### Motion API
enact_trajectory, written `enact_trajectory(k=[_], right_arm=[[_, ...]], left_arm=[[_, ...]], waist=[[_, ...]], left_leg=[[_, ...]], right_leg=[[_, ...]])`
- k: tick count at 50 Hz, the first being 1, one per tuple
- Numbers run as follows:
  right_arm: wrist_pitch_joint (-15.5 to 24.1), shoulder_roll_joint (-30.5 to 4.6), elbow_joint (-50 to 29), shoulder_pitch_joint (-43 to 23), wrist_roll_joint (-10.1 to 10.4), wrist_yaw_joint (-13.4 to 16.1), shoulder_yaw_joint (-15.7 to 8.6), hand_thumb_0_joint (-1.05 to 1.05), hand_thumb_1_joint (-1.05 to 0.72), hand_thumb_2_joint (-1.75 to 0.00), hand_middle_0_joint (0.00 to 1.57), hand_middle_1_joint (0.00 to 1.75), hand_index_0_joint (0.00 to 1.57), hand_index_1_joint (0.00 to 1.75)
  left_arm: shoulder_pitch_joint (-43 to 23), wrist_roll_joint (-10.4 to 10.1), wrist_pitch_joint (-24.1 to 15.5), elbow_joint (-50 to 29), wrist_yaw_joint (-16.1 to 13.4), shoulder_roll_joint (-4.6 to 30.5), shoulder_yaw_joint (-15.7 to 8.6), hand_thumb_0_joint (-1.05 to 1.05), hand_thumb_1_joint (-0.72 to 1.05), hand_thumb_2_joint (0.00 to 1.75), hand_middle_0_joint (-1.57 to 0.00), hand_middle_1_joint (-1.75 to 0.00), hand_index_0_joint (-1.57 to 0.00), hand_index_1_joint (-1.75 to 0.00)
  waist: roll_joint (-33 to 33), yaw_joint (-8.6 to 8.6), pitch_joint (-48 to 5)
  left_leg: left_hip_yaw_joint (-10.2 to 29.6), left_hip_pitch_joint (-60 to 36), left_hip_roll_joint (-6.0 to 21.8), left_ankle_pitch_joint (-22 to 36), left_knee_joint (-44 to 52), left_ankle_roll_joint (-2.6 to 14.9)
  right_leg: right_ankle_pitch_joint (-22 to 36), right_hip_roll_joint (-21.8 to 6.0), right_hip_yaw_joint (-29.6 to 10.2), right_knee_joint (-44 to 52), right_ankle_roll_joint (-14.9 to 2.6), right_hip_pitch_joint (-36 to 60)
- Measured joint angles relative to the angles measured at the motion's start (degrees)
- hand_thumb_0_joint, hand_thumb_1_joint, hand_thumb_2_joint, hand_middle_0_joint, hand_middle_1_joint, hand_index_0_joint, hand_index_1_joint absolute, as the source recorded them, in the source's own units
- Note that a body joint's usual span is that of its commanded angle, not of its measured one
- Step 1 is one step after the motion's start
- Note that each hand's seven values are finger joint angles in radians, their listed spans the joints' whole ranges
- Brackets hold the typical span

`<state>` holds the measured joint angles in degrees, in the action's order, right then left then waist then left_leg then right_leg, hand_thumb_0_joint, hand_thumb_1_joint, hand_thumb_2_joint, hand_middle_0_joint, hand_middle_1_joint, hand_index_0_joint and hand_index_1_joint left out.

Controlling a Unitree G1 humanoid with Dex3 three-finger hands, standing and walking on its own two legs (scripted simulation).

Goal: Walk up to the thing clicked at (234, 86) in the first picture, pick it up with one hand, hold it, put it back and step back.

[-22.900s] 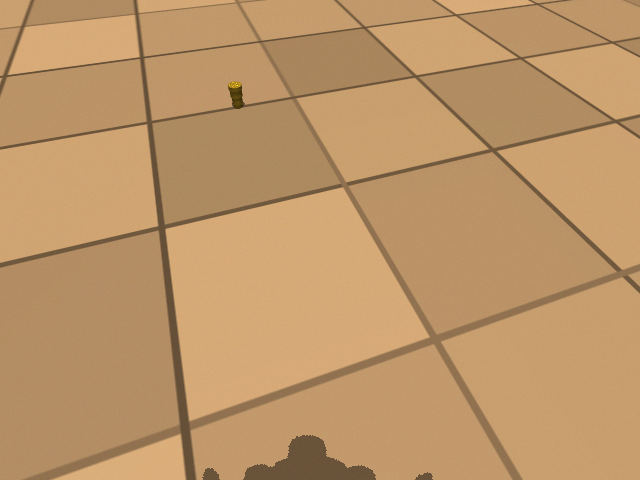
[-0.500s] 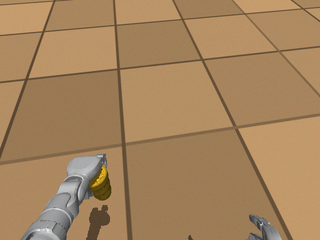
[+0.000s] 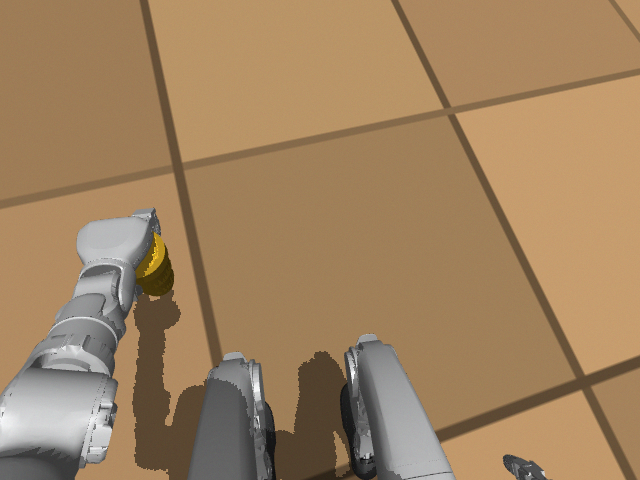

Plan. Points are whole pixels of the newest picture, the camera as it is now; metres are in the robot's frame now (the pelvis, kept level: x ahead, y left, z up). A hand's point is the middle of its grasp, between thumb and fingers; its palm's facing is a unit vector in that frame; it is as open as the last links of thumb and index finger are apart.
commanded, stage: crouch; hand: left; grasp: from above
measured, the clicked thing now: (148, 268) +0.43 +0.23 -0.19
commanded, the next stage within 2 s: lower in 1.10 s
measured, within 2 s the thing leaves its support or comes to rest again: neither
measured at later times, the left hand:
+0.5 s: hand (159, 276) +0.44 +0.25 -0.28, palm faces -0.47 -0.02 -0.88, open 10.4 cm
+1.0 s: hand (170, 280) +0.45 +0.24 -0.35, palm faces -0.47 -0.02 -0.88, open 10.4 cm
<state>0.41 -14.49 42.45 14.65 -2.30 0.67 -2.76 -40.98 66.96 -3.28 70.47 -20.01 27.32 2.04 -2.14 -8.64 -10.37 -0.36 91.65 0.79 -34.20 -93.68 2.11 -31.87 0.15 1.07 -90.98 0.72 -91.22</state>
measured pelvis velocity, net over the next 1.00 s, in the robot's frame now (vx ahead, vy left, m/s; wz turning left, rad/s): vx -0.01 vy -0.01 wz -0.05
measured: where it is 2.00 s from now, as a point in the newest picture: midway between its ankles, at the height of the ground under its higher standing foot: (312, 457)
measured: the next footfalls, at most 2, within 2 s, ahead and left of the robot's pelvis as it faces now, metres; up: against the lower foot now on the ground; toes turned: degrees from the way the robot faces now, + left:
none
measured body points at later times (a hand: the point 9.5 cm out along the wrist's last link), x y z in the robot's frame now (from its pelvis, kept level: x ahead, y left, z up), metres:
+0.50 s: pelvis +0.00 +0.00 -0.11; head +0.24 +0.04 +0.27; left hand +0.46 +0.24 -0.23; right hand +0.05 -0.29 -0.22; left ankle +0.06 +0.10 -0.53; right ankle +0.08 -0.13 -0.53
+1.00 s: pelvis -0.01 -0.01 -0.17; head +0.23 +0.04 +0.20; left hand +0.47 +0.24 -0.30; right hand +0.01 -0.28 -0.28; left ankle +0.06 +0.10 -0.53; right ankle +0.08 -0.13 -0.53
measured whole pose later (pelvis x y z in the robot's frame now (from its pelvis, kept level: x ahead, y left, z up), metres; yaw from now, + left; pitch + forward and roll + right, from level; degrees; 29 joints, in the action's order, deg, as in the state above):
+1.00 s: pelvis -0.01 -0.01 -0.17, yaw -3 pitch +38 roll -6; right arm 4.3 -15.3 42.9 11.6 -7.0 -7.4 1.1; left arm -54.4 73.0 -10.0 81.9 -22.5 38.3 -5.2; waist -0.3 -13.4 -5.5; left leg 2.9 124.9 1.0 -40.1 -127.1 2.0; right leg -37.2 0.0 4.4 -122.5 0.1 -123.1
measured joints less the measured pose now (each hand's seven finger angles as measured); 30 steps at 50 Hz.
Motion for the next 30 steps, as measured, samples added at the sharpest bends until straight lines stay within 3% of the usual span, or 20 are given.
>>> enact_trajectory(k=[6,12,20,30], right_arm=[[1.21,0.78,0.16,-0.72,-0.73,-0.86,1.34,0.0,-0.91,-0.9,0.2,0.3,0.21,0.3],[2.3,0.48,0.73,-1.87,-1.85,-2.21,2.22,0.0,-0.91,-0.9,0.2,0.3,0.21,0.3],[3.24,-0.46,0.16,-3.1,-3.14,-4.6,2.37,0.0,-0.91,-0.9,0.2,0.3,0.21,0.3],[3.94,-1.66,-0.51,-3.66,-4.18,-7.22,2.23,0.0,-0.92,-0.9,0.2,0.3,0.21,0.3]], left_arm=[[-2.46,0.35,-2.26,1.55,1.24,2.33,-1.85,0.03,-0.08,0.9,-0.67,-1.1,-0.42,-0.97],[-4.1,1.89,-4.39,2.28,0.34,3.75,-2.7,0.03,-0.09,0.9,-0.68,-1.09,-0.44,-0.97],[-6.68,4.11,-5.08,4.9,-2.0,5.1,-4.01,0.03,-0.1,0.91,-0.69,-1.08,-0.45,-0.95],[-9.36,4.8,-5.87,6.79,-2.49,7.59,-5.95,0.03,-0.1,0.91,-0.7,-1.07,-0.46,-0.95]], waist=[[-0.38,-0.96,0.06],[-0.05,-1.56,-0.34],[0.76,-2.36,0.02],[1.23,-3.14,2.47]], left_leg=[[0.59,9.66,-0.18,-1.54,-8.02,0.22],[1.41,16.38,-0.54,-3.18,-13.98,0.14],[2.4,21.09,-0.68,-5.0,-19.02,-0.21],[3.18,25.53,-0.28,-6.25,-24.68,-0.49]], right_leg=[[-1.59,-0.27,0.62,-7.62,0.06,-9.2],[-3.44,-0.68,1.45,-13.26,-0.01,-15.37],[-5.34,-0.84,2.43,-17.96,-0.37,-19.67],[-6.22,-0.49,3.2,-23.24,-0.76,-24.09]])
